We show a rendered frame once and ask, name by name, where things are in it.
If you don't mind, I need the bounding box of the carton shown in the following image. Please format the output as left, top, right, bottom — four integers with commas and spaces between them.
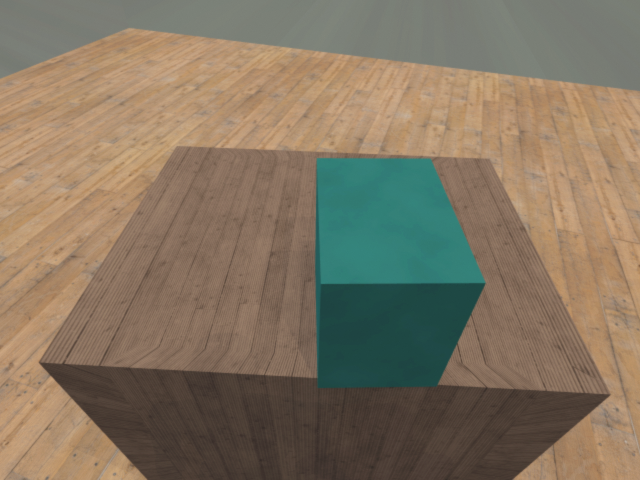
315, 158, 486, 388

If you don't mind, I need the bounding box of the pedestal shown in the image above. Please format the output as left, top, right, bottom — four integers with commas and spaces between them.
38, 146, 611, 480

